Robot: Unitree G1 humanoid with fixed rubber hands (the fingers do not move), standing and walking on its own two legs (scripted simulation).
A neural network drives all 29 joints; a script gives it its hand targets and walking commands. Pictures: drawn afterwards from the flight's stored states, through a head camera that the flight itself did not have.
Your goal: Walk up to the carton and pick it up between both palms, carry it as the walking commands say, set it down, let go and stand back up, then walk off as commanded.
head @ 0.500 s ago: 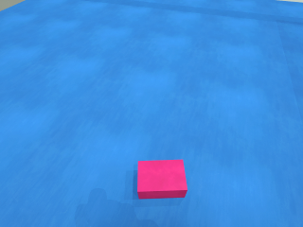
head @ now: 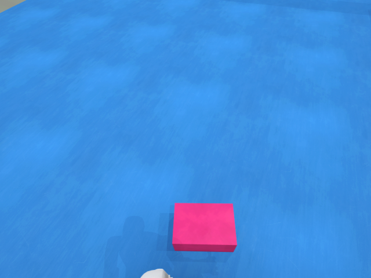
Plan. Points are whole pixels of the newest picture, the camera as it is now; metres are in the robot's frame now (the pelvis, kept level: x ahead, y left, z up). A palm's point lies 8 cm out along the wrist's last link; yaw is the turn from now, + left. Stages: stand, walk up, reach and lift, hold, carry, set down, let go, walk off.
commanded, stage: walk up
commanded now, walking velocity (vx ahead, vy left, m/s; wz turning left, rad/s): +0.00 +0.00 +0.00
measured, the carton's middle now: (203, 227) +0.43 -0.01 -0.70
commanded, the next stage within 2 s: stand in 0.72 s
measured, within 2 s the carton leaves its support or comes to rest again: neither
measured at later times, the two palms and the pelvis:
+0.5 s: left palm out of the picture +0.06 +0.24 -0.14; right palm out of the picture +0.08 -0.27 -0.15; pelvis +0.03 -0.01 -0.01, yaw -1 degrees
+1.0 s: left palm out of the picture +0.01 +0.22 -0.14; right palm out of the picture +0.03 -0.22 -0.14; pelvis +0.03 +0.00 +0.00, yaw +0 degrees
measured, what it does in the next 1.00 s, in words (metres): steps on the spot: left foot, then right foot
